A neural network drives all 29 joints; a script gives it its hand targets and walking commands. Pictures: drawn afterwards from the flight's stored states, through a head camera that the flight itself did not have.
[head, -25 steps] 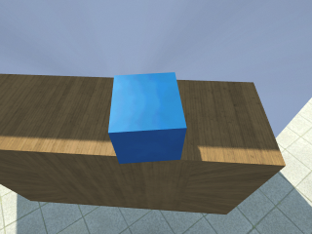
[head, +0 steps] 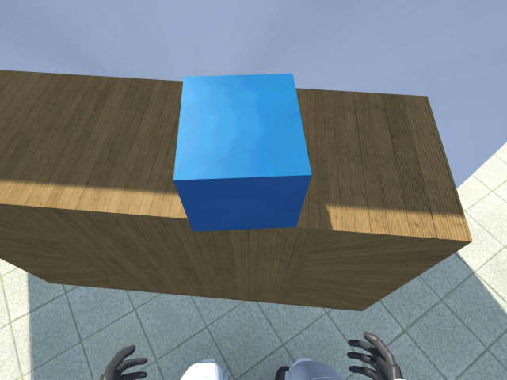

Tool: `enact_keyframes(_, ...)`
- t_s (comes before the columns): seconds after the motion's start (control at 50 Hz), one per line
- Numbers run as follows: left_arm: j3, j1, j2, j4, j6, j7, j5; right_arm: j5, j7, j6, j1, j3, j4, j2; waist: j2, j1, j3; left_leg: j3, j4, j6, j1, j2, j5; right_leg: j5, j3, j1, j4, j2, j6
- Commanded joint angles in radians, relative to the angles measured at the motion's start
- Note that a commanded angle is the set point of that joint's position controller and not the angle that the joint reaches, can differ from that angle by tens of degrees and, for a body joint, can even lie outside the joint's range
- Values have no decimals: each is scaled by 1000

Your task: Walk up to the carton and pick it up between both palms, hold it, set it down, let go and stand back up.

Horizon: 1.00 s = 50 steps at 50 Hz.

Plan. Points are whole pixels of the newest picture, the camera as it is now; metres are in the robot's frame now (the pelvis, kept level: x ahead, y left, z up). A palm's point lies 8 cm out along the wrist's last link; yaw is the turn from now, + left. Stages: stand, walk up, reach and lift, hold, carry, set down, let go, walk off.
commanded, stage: reach and lift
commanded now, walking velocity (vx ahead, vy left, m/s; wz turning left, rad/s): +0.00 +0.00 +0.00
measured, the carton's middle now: (241, 154) +0.49 +0.05 +0.00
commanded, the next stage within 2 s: none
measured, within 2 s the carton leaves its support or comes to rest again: neither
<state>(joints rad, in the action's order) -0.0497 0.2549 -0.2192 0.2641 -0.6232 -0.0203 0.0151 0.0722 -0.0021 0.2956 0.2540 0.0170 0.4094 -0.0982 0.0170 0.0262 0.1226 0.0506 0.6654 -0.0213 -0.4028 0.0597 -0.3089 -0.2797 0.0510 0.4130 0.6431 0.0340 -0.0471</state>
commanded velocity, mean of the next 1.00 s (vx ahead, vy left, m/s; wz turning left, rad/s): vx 0.00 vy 0.00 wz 0.00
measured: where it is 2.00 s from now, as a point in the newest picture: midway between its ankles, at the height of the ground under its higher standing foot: outside the picture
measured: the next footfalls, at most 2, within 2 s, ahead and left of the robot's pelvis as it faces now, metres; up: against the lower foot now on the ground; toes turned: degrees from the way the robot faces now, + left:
none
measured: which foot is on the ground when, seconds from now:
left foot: down 0.00-1.00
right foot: down 0.00-1.00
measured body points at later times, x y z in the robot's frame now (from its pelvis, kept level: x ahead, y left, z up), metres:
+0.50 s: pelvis +0.00 -0.01 +0.02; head +0.03 +0.00 +0.47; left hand +0.15 +0.24 -0.07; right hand +0.15 -0.19 -0.07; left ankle +0.02 +0.13 -0.72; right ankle +0.03 -0.09 -0.72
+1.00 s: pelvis +0.03 +0.01 +0.02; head +0.04 +0.02 +0.47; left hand +0.20 +0.25 -0.04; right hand +0.21 -0.18 -0.04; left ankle +0.02 +0.13 -0.72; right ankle +0.03 -0.09 -0.72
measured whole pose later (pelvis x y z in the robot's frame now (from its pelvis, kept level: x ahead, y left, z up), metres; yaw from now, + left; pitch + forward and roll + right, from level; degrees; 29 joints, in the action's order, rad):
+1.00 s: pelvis +0.03 +0.01 +0.02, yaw +1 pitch -2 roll +0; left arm 0.04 0.26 -0.23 0.43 0.03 0.02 0.15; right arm 0.13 -0.01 -0.10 0.28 -0.01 0.45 -0.11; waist 0.02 0.04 0.03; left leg 0.06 0.38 -0.01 -0.13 0.02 -0.22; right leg -0.21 0.04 0.14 0.37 0.01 -0.03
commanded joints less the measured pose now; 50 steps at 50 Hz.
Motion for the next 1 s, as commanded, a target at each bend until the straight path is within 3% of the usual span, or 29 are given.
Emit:
enact_keyframes(0.0,-11,-193,-151,-152,144,9,78,-6,7,-95,-91,-33,-157,-68,-58,-38,-383,42,-82,5,102,9,162,184,-23,-85,-102,-65,41)
enact_keyframes(0.1,-28,-27,-154,-80,138,-9,96,37,40,-97,19,4,-129,-87,-23,-20,-333,40,-170,-10,229,-23,279,247,-19,-172,-198,-49,55)
enact_keyframes(0.14,-37,-1,-150,-65,125,-8,87,51,46,-87,32,14,-119,-93,-36,-9,-252,39,-221,-14,253,-34,275,207,-17,-191,-250,-40,56)
enact_keyframes(0.2,-52,2,-140,-31,136,-13,73,44,47,-81,29,21,-144,-81,-12,-2,-185,45,-270,-1,260,-44,221,126,-25,-202,-309,-44,60)
enact_keyframes(0.3,-67,-91,-165,-36,232,-14,59,19,46,-116,8,10,-211,-36,-12,7,-144,52,-295,16,248,-43,128,6,-55,-172,-355,-73,58)
enact_keyframes(0.4,-51,-131,-170,-32,341,-3,73,15,46,-171,19,2,-202,-9,-48,7,-139,42,-304,27,238,-36,73,-52,-74,-168,-361,-87,47)
enact_keyframes(0.62,1,-87,-160,12,503,15,121,11,38,-287,24,-26,-134,-30,-64,-1,-140,13,-332,18,257,-37,151,-2,-61,-199,-360,-65,36)
enact_keyframes(0.78,28,-73,-143,21,612,32,138,22,10,-373,-8,-51,-120,-68,-34,2,-156,-5,-339,3,310,-44,253,60,-54,-207,-373,-48,30)
enact_keyframes(0.98,50,-77,-124,10,726,50,138,73,-11,-463,-37,-42,-95,-100,-48,12,-187,-24,-318,-16,347,-48,352,149,-66,-230,-369,-41,16)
